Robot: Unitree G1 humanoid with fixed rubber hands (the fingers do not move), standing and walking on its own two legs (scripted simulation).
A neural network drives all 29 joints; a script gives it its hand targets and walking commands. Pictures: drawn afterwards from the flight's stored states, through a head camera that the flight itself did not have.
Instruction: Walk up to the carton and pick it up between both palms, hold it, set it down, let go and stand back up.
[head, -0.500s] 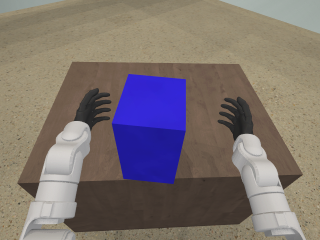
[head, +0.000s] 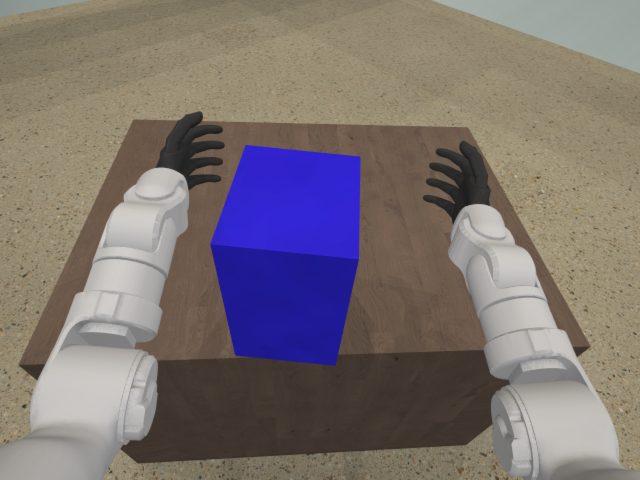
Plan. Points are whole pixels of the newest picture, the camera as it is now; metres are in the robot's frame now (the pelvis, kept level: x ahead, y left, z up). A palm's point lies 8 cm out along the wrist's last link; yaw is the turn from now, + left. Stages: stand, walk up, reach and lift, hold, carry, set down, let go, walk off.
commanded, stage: reach and lift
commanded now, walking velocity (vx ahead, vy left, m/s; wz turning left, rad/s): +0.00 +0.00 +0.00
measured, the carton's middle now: (293, 262) +0.43 +0.01 +0.00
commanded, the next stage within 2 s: none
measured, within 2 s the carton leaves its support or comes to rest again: neither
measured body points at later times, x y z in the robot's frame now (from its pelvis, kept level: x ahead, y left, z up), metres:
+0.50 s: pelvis +0.00 +0.00 -0.01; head +0.02 +0.01 +0.44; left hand +0.44 +0.14 +0.09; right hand +0.39 -0.20 +0.08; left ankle +0.00 +0.09 -0.74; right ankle +0.02 -0.10 -0.74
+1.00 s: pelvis -0.02 +0.00 -0.02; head +0.05 +0.02 +0.42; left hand +0.45 +0.14 +0.04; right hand +0.40 -0.18 +0.03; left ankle +0.00 +0.09 -0.74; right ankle +0.02 -0.10 -0.74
